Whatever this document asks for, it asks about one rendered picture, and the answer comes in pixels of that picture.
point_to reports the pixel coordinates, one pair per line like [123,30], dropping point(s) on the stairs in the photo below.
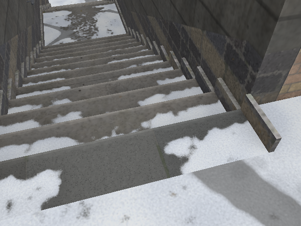
[87,90]
[79,4]

